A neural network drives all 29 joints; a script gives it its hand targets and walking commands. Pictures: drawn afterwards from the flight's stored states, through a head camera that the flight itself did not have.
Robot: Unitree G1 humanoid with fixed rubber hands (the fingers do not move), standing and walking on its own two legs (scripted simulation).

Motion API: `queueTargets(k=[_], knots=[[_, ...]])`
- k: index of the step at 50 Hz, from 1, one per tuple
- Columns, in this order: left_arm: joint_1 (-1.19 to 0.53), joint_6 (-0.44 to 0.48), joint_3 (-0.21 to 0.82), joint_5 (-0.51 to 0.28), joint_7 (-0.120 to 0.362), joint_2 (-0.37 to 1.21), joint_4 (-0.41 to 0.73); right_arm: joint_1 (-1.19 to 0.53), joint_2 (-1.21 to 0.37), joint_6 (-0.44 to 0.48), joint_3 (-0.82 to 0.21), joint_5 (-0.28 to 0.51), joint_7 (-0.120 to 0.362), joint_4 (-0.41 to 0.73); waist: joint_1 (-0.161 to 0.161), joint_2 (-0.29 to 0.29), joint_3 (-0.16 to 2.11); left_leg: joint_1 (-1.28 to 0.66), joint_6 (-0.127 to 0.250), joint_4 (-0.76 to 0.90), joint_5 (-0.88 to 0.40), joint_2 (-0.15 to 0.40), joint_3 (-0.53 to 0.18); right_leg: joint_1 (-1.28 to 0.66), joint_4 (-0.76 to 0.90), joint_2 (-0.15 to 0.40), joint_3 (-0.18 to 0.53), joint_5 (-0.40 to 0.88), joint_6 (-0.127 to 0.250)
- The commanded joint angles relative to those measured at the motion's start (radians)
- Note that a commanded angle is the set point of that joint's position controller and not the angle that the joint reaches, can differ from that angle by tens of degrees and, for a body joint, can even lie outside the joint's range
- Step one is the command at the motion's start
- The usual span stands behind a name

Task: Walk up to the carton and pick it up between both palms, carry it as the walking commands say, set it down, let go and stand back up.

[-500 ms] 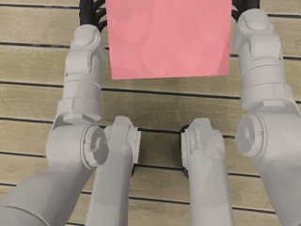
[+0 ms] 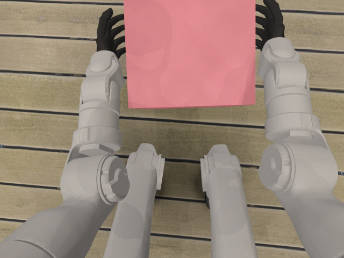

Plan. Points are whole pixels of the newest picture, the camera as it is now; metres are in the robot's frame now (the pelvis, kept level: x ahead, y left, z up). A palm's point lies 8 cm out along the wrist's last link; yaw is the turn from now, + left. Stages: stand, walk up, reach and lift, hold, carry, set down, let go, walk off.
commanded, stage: reach and lift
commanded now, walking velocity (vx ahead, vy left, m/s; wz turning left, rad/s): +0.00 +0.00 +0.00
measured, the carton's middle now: (187, 55) +0.52 -0.02 -0.16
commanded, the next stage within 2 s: none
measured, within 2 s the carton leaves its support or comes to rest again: neither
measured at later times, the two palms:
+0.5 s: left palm (89, 48) +0.48 +0.14 -0.01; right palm (290, 34) +0.50 -0.18 -0.01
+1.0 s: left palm (59, 41) +0.46 +0.15 +0.07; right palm (317, 23) +0.48 -0.17 +0.06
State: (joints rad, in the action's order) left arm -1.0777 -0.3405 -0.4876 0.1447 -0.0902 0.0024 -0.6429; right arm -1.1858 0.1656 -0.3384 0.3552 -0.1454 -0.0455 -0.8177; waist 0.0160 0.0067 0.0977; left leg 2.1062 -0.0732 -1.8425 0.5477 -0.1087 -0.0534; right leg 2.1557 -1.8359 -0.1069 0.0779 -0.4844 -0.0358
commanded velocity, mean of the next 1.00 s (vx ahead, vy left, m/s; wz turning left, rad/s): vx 0.00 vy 0.00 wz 0.00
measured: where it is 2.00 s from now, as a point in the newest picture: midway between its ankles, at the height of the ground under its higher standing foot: (179, 192)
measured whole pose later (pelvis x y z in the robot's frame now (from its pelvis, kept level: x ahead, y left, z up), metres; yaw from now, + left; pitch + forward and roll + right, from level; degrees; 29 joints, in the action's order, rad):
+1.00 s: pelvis +0.03 +0.00 +0.12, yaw -1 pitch +39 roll +1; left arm -0.78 -0.33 -0.46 0.19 -0.06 0.08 -0.60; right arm -0.87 0.04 -0.32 0.38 -0.19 -0.04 -0.75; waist 0.02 0.00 0.22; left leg 1.63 -0.05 -1.46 0.51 -0.11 -0.10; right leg 1.67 -1.45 -0.11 0.10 -0.46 -0.03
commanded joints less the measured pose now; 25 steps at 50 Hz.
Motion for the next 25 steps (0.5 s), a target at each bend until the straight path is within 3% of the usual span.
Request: queueTargets(k=[1,25], knots=[[-0.732,0.018,0.547,-0.143,0.248,0.949,0.038,-0.576,-1.055,0.021,-0.436,0.144,0.262,0.056,0.001,-0.063,1.164,-0.527,0.029,0.177,-0.262,-0.063,0.157,-0.760,0.170,-0.054,-0.152,0.289,0.016],[-0.591,0.006,0.547,-0.121,0.284,1.008,0.016,-0.447,-1.156,0.008,-0.434,0.116,0.257,0.046,0.011,-0.077,1.096,-0.631,0.036,0.342,-0.226,-0.065,0.142,-0.940,0.347,-0.055,-0.128,0.260,0.009]])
